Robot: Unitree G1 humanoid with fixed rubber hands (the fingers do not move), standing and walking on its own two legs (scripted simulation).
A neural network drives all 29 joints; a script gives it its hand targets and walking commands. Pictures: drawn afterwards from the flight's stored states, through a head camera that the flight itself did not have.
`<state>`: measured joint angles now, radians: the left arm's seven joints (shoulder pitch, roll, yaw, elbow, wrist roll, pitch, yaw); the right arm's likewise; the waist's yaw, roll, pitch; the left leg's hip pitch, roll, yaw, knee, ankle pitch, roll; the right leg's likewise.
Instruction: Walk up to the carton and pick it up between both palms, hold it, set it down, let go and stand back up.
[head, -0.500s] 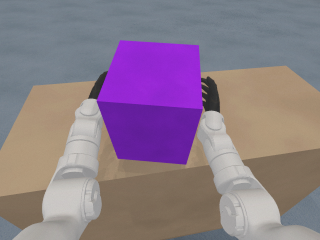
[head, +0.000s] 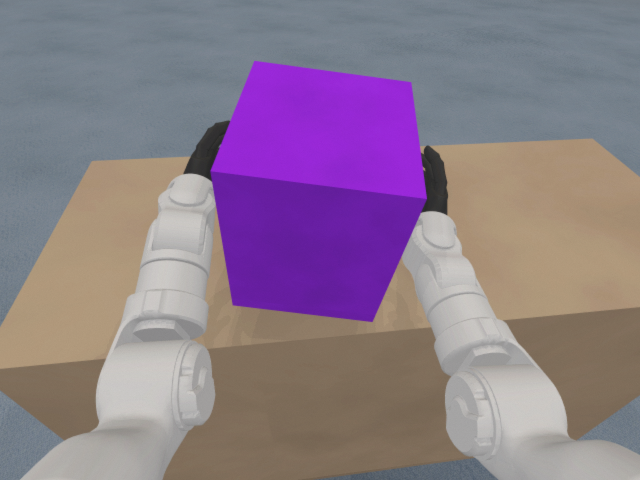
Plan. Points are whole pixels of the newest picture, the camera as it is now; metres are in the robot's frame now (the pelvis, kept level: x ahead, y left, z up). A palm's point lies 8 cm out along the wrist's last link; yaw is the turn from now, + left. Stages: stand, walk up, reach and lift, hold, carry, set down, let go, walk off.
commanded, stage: reach and lift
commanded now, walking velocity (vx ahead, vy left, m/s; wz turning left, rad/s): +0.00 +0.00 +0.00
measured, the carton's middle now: (317, 199) +0.41 +0.00 +0.16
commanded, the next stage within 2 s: hold in 1.72 s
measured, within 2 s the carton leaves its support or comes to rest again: neither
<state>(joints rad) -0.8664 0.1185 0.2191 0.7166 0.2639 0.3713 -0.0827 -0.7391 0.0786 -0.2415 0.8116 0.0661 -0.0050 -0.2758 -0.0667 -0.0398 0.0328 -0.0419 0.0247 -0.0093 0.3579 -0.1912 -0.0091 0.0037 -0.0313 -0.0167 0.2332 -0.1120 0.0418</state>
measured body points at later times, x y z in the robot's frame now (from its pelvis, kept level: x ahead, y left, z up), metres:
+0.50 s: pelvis -0.01 +0.00 +0.00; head -0.06 +0.02 +0.45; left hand +0.40 +0.14 +0.22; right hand +0.38 -0.16 +0.19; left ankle +0.01 +0.12 -0.75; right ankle +0.02 -0.15 -0.75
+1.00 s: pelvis -0.02 -0.01 +0.00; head -0.08 +0.02 +0.44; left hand +0.38 +0.13 +0.25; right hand +0.38 -0.16 +0.24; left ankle +0.01 +0.12 -0.75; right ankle +0.02 -0.15 -0.75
